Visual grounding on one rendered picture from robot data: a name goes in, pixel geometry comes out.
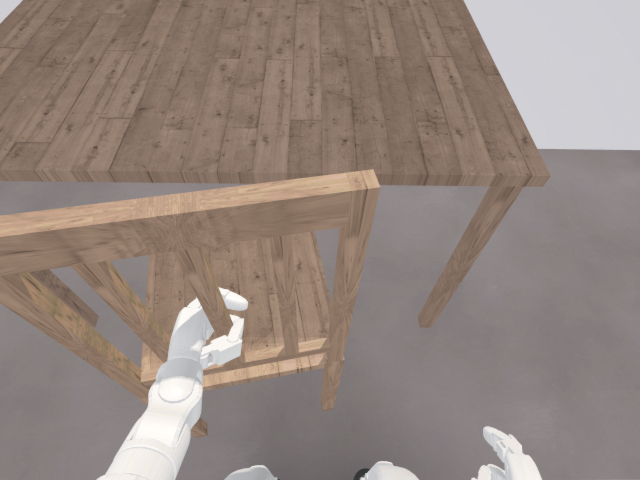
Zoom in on chair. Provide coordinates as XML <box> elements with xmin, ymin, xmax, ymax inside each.
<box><xmin>0</xmin><ymin>169</ymin><xmax>380</xmax><ymax>438</ymax></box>

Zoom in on robot right shin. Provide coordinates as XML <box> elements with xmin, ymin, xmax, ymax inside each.
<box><xmin>367</xmin><ymin>461</ymin><xmax>393</xmax><ymax>473</ymax></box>

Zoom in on robot left shin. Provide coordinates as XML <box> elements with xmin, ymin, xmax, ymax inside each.
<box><xmin>250</xmin><ymin>465</ymin><xmax>272</xmax><ymax>475</ymax></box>

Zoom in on robot left forearm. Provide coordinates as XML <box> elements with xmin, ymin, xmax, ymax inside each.
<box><xmin>97</xmin><ymin>358</ymin><xmax>203</xmax><ymax>480</ymax></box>

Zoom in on robot shin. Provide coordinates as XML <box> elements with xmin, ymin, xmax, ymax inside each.
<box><xmin>250</xmin><ymin>465</ymin><xmax>272</xmax><ymax>475</ymax></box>
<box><xmin>367</xmin><ymin>461</ymin><xmax>393</xmax><ymax>473</ymax></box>

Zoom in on robot left hand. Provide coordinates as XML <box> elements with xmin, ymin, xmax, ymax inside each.
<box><xmin>167</xmin><ymin>287</ymin><xmax>248</xmax><ymax>369</ymax></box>

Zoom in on robot right hand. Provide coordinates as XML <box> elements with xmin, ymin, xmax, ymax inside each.
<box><xmin>471</xmin><ymin>426</ymin><xmax>542</xmax><ymax>480</ymax></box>

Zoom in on table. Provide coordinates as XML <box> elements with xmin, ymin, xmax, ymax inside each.
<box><xmin>0</xmin><ymin>0</ymin><xmax>551</xmax><ymax>328</ymax></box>

